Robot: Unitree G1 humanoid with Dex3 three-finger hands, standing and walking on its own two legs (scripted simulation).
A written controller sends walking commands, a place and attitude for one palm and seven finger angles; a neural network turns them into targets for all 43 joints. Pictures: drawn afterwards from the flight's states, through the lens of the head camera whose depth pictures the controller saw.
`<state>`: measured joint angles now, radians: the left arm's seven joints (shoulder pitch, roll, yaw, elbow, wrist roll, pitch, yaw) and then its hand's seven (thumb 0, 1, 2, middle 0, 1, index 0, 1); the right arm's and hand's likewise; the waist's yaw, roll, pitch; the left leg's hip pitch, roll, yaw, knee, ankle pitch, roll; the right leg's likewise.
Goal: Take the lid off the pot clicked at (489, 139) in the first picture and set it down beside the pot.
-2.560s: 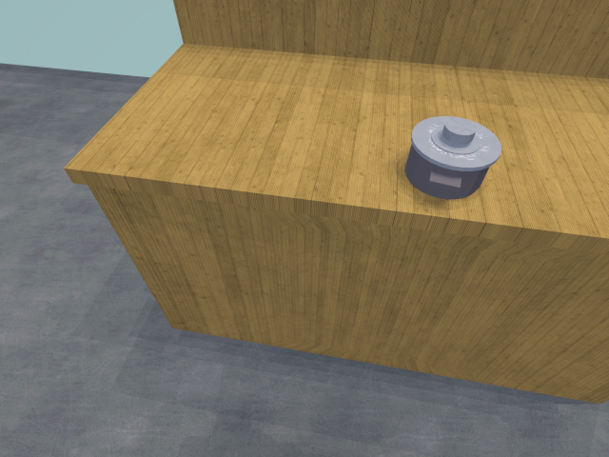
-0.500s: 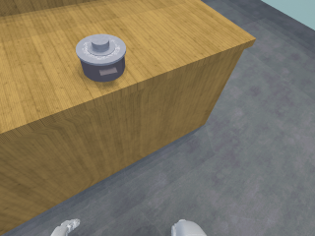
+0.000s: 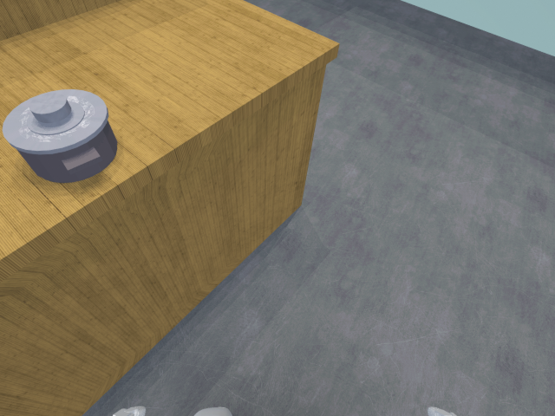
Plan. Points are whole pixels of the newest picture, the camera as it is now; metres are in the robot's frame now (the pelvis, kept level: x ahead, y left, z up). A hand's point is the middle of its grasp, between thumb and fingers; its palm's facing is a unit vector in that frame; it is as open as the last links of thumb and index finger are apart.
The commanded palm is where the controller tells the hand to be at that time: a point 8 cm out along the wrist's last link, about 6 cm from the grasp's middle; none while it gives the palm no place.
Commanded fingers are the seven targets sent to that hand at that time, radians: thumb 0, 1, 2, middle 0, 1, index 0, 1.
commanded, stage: walk to a spot facing it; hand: left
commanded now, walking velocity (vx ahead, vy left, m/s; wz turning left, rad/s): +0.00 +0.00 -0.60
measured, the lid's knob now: (50, 107) +0.53 +0.41 +0.11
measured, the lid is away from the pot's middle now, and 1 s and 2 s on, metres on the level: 0.00 0.00 0.00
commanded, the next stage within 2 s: turn to face it in 1.84 s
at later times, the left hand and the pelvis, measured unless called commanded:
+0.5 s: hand (196, 405) +0.15 +0.13 -0.15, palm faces -0.28 -0.92 -0.26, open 7.3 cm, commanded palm none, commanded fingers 0.00 0.90 0.90 -0.20 -0.30 -0.20 -0.30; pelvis -0.02 -0.03 +0.00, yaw -17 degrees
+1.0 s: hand (208, 387) +0.18 +0.12 -0.16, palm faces -0.55 -0.82 -0.18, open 7.3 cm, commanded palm none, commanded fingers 0.00 0.90 0.90 -0.20 -0.30 -0.20 -0.30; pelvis -0.01 +0.00 +0.01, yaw -36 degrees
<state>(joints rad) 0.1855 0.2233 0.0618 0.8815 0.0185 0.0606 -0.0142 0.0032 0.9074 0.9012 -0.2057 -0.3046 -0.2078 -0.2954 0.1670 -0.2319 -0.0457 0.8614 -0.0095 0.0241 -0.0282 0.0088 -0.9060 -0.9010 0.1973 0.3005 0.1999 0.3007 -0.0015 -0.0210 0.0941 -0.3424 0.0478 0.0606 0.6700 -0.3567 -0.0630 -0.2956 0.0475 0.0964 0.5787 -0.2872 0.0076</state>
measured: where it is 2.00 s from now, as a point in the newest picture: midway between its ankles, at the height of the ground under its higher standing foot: outside the picture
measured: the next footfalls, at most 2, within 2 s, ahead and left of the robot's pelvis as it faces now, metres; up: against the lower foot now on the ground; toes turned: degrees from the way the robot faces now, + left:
left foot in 0.02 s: +0.06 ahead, +0.11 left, +0.00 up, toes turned +4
right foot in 0.42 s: +0.00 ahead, -0.15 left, +0.00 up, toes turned -20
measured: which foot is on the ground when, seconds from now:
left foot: up 0.00-0.00, down 0.02-0.40, up 0.42-0.78, down 0.80-1.00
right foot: down 0.00-0.02, up 0.04-0.40, down 0.42-0.80, up 0.82-1.00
